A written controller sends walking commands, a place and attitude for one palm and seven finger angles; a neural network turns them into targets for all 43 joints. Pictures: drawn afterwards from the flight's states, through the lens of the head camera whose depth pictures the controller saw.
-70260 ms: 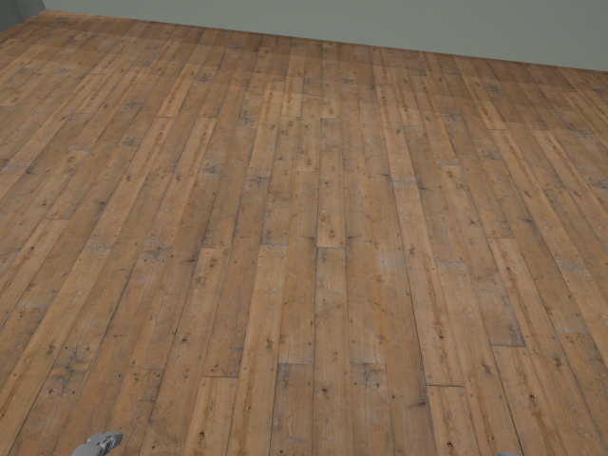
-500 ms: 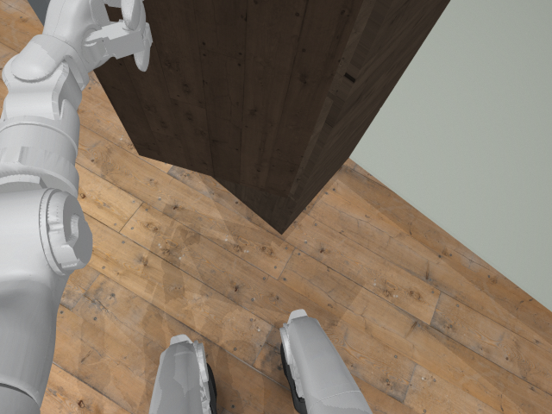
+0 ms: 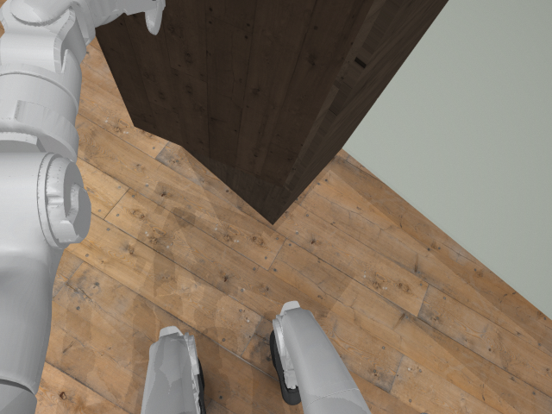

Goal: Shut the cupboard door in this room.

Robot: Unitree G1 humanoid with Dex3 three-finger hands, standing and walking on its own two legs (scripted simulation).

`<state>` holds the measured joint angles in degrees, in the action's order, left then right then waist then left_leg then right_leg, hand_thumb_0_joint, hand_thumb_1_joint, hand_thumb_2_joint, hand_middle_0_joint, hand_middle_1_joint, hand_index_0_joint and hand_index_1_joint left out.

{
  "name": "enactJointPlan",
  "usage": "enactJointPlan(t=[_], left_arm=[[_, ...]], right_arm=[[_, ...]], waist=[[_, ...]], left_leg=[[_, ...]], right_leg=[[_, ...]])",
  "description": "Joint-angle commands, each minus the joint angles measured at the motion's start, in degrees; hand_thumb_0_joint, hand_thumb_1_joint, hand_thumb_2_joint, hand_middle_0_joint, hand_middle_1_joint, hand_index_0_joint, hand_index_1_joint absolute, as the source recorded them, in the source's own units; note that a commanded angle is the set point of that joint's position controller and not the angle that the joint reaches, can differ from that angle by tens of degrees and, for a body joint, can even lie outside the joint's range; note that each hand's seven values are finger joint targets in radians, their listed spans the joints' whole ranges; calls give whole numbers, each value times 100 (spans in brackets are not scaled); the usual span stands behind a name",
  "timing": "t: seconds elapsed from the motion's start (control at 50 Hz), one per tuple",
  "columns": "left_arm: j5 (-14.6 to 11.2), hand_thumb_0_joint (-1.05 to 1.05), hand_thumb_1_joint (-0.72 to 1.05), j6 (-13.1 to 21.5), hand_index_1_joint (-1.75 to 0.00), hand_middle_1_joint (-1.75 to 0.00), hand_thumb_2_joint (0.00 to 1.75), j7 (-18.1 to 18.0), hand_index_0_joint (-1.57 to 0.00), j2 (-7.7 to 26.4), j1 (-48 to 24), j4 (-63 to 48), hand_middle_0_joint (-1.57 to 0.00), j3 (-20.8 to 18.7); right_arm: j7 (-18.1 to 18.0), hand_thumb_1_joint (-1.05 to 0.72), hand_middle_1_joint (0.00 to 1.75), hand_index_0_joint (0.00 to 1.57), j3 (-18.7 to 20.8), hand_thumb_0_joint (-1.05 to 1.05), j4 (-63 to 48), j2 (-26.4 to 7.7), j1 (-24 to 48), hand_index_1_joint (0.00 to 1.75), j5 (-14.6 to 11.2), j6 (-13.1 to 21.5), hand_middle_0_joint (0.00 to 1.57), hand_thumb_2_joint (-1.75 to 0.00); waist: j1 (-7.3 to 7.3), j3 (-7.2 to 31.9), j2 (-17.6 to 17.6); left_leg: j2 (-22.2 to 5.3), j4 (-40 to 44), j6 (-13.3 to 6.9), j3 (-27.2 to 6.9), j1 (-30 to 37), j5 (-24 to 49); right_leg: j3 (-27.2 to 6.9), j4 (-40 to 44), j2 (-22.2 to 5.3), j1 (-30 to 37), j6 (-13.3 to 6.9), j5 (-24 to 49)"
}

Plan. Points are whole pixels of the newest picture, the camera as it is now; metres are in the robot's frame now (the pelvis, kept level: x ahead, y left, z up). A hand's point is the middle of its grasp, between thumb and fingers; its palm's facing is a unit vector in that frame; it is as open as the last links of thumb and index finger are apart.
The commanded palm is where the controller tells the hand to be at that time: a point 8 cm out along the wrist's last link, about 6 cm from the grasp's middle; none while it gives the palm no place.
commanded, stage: pull the fist back off the door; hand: left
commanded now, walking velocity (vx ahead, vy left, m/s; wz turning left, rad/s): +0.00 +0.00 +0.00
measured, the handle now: out of the picture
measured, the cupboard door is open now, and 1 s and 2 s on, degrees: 19 13 13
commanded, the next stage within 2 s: draw the hand back to the body in 0.86 s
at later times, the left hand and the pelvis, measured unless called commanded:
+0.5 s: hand out of the picture +0.59 +0.03 +0.12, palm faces -0.08 -1.00 -0.03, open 3.1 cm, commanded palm +0.55 +0.07 +0.13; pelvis +0.02 +0.00 +0.04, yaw +0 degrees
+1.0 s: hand (181, 43) +0.52 +0.03 +0.13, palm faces -0.08 -1.00 -0.06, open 3.1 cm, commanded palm +0.49 +0.09 +0.13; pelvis +0.03 -0.02 +0.05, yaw +2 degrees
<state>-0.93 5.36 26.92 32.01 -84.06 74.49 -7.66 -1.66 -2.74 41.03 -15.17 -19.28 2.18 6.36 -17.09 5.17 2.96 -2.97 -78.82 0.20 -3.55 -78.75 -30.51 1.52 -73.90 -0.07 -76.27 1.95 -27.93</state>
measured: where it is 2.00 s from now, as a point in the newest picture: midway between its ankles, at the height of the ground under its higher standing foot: (242, 393)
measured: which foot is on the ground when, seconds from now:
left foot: down 0.00-1.00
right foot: down 0.00-1.00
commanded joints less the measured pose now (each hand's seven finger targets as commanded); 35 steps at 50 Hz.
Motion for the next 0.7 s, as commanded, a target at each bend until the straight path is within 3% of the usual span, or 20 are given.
enactJointPlan(t=[0.0,0.04,0.06,0.08,0.12,0.16,0.18,0.24,0.26,0.3,0.34,0.36,0.38,0.5,0.52,0.56,0.62,0.68], left_arm=[[-252,0,90,220,-150,-150,90,-1739,-130,42,-3200,-972,-130,-1008],[-78,0,90,411,-150,-150,90,-2696,-130,-207,-3377,-1098,-130,-1175],[97,0,90,595,-150,-150,90,-3143,-130,-349,-3483,-1314,-130,-1173],[389,0,90,848,-150,-150,90,-3524,-130,-213,-3504,-1509,-130,-1205],[980,0,90,1146,-150,-150,90,-3763,-130,-19,-3374,-1222,-130,-1031],[1208,0,90,1241,-150,-150,90,-3618,-130,-7,-3301,-1210,-130,-770],[1176,0,90,1216,-150,-150,90,-3480,-130,-67,-3199,-1192,-130,-688],[817,0,90,1069,-150,-150,90,-3087,-130,84,-2780,-1309,-130,-872],[665,0,90,1053,-150,-150,90,-2992,-130,-81,-2618,-1479,-130,-837],[417,0,90,1039,-150,-150,90,-2902,-130,-219,-2200,-1561,-130,-902],[267,0,90,1204,-150,-150,90,-2905,-130,-389,-1877,-1874,-130,-908],[199,0,90,1294,-150,-150,90,-2927,-130,-637,-1708,-2006,-130,-793],[178,0,90,1380,-150,-150,90,-2974,-130,-627,-1498,-1977,-130,-859],[243,0,90,1839,-150,-150,90,-3144,-130,-1166,-645,-1955,-130,-556],[246,0,90,1932,-150,-150,90,-3170,-130,-1075,-601,-2066,-130,-643],[231,0,90,2043,-150,-150,90,-3173,-130,-1266,-232,-2118,-130,-538],[209,0,90,2145,-150,-150,90,-3180,-130,-1466,74,-2220,-130,-377],[164,0,90,2235,-150,-150,90,-3196,-130,-1595,344,-2568,-130,-280]], right_arm=[[42,-90,30,20,236,0,-313,-1012,-1597,30,151,92,20,-90],[224,-90,30,20,288,0,-372,-953,-1758,30,306,22,20,-90],[333,-90,30,20,323,0,-396,-910,-1785,30,401,17,20,-90],[436,-90,30,20,342,0,-428,-893,-1857,30,505,1,20,-90],[596,-90,30,20,398,0,-420,-931,-1997,30,564,-117,20,-90],[682,-90,30,20,432,0,-485,-946,-2006,30,510,-293,20,-90],[691,-90,30,20,444,0,-523,-947,-1990,30,466,-361,20,-90],[642,-90,30,20,423,0,-682,-966,-1957,30,342,-522,20,-90],[624,-90,30,20,432,0,-748,-938,-1924,30,313,-552,20,-90],[603,-90,30,20,429,0,-766,-901,-1922,30,278,-596,20,-90],[591,-90,30,20,445,0,-804,-857,-1896,30,264,-597,20,-90],[601,-90,30,20,464,0,-803,-821,-1880,30,264,-594,20,-90],[597,-90,30,20,491,0,-768,-824,-1898,30,265,-603,20,-90],[616,-90,30,20,590,0,-708,-767,-1775,30,238,-669,20,-90],[602,-90,30,20,603,0,-721,-772,-1769,30,235,-674,20,-90],[602,-90,30,20,636,0,-741,-742,-1658,30,214,-706,20,-90],[578,-90,30,20,663,0,-776,-727,-1535,30,165,-753,20,-90],[557,-90,30,20,707,0,-840,-710,-1335,30,130,-803,20,-90]], waist=[[-442,3314,1273],[-503,3383,965],[-491,3582,1096],[-424,3839,1257],[-481,4000,1142],[-481,3997,1232],[-480,4016,1165],[-253,4169,1077],[-187,4262,1083],[-112,4053,789],[31,4053,812],[43,3976,668],[56,3823,399],[171,3131,93],[246,3214,174],[348,3213,197],[397,3068,95],[500,3207,103]], left_leg=[[42,923,-197,-193,3030,1374],[55,971,-171,-273,2949,1367],[70,907,-156,-263,3052,1486],[92,838,-123,-241,3176,1732],[106,789,-111,-242,3287,1997],[131,899,-113,-177,3289,1883],[145,957,-128,-149,3306,1848],[160,1191,-127,-115,3395,1891],[165,1261,-119,-102,3523,1990],[153,1386,-128,-44,3497,2019],[162,1490,-106,15,3674,2204],[173,1527,-111,49,3705,2245],[172,1570,-122,77,3621,2194],[246,1784,-124,259,3487,2050],[250,1795,-120,272,3621,2181],[258,1844,-86,298,3742,2299],[266,1895,-97,335,3841,2377],[277,1938,-76,386,3977,2487]], right_leg=[[338,975,255,539,-333,873],[357,933,223,631,-252,903],[346,905,215,586,-233,971],[333,859,200,642,-234,1096],[343,807,215,712,-242,1192],[317,927,212,954,-274,1188],[304,1003,217,1121,-284,1243],[294,1138,230,1647,-304,1393],[298,1189,236,1800,-301,1506],[302,1331,256,2060,-278,1609],[287,1404,256,2217,-275,1776],[285,1459,262,2318,-264,1868],[274,1524,266,2454,-248,1907],[212,1702,228,2725,-254,2056],[195,1674,225,2789,-276,2166],[194,1671,205,2881,-282,2284],[174,1695,195,2960,-292,2414],[134,1702,167,3174,-277,2610]])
